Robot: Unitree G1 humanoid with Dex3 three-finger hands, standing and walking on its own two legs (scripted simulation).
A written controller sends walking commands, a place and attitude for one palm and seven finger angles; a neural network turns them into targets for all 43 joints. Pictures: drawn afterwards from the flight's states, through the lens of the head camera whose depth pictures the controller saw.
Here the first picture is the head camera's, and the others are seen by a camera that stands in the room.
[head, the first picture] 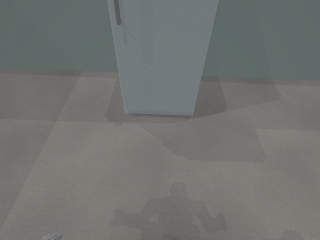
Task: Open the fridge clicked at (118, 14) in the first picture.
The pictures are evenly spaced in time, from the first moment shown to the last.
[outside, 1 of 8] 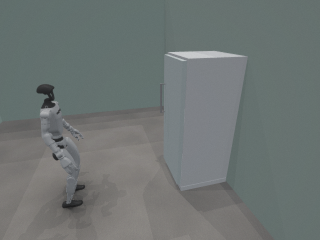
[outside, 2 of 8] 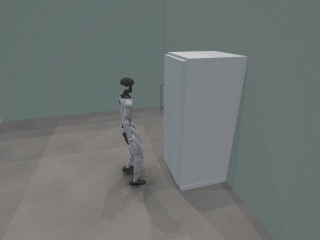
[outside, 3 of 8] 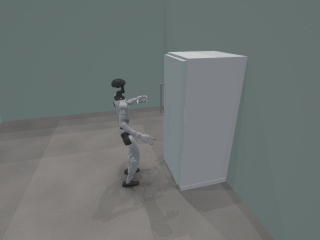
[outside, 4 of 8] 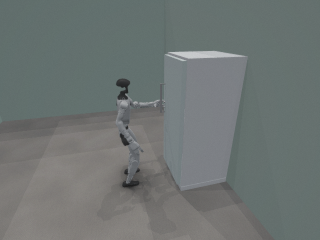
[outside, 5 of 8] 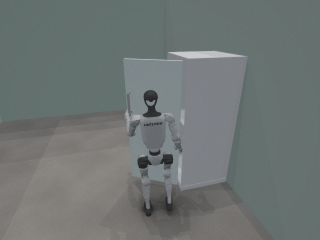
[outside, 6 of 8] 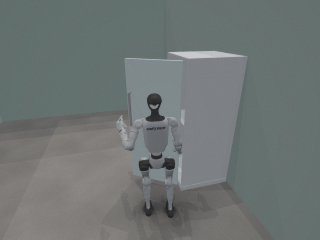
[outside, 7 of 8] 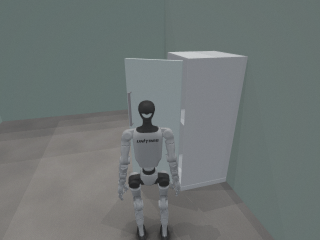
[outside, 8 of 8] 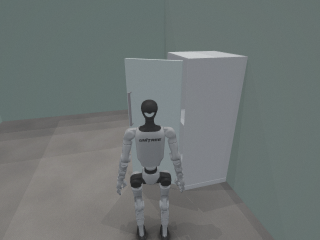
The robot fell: no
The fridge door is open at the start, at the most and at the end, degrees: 0 59 57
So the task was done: yes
